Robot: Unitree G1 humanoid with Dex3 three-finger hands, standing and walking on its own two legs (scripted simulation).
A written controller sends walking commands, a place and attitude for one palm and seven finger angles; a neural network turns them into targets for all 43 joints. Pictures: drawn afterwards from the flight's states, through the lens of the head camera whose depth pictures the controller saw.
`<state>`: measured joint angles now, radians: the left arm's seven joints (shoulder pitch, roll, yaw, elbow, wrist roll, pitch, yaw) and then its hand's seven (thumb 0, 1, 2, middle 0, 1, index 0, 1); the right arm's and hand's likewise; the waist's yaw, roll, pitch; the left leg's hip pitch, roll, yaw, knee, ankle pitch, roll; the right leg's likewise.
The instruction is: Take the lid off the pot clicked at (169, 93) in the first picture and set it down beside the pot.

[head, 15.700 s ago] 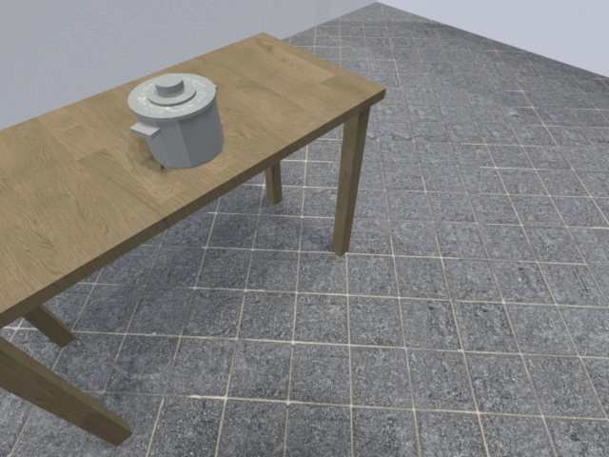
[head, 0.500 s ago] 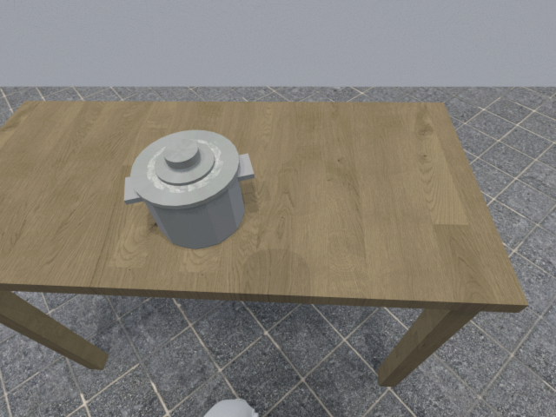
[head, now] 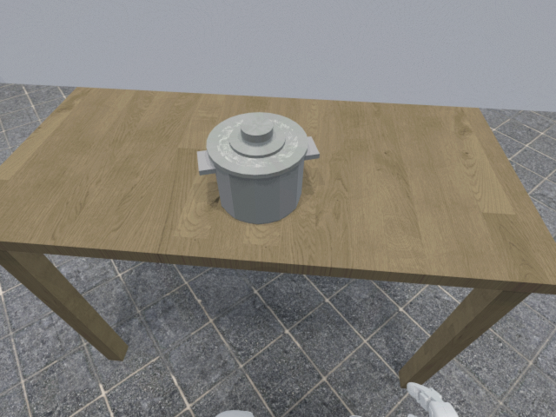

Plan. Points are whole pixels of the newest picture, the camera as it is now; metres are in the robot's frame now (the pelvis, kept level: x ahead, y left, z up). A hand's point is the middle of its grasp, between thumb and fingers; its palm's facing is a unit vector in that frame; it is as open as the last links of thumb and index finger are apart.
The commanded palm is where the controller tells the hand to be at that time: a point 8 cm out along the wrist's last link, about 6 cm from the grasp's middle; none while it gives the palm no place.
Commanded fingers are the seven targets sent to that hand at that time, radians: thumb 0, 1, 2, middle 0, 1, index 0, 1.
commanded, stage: come to a stop and stand still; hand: left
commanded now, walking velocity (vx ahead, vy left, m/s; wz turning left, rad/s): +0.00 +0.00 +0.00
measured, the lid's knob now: (256, 129) +0.51 +0.09 +0.15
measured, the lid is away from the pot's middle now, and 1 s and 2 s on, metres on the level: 0.00 0.00 0.00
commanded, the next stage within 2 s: none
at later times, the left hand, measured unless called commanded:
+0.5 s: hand out of the picture -0.02 +0.28 -0.14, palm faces -0.06 -0.97 -0.24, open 7.4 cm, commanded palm none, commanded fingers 0.00 0.90 0.90 -0.20 -0.30 -0.20 -0.30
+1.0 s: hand out of the picture -0.02 +0.38 -0.15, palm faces +0.00 -0.98 -0.21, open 7.4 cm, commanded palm none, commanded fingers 0.00 0.90 0.90 -0.20 -0.30 -0.20 -0.30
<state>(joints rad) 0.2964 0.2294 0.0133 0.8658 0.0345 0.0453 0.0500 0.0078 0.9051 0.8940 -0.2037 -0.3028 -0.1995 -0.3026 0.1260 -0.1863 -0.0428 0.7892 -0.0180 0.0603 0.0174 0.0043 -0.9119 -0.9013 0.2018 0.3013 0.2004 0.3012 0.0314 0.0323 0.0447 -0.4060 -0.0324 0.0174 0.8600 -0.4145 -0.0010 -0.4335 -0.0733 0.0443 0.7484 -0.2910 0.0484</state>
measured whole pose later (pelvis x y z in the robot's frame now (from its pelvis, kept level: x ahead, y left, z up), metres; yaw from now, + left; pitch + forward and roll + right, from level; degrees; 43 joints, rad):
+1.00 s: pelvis -0.09 +0.19 +0.02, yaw -4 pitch -1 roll +1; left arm 0.26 0.20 0.06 0.98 0.03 0.04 0.04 0.01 0.91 0.89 -0.20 -0.30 -0.20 -0.30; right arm 0.41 -0.09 -0.02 1.04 -0.03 0.01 -0.02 0.00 -0.92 -0.90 0.20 0.30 0.20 0.30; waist 0.01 -0.06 -0.01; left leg -0.30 -0.10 0.05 0.58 -0.27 0.09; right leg -0.53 0.04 0.07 1.18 -0.33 0.00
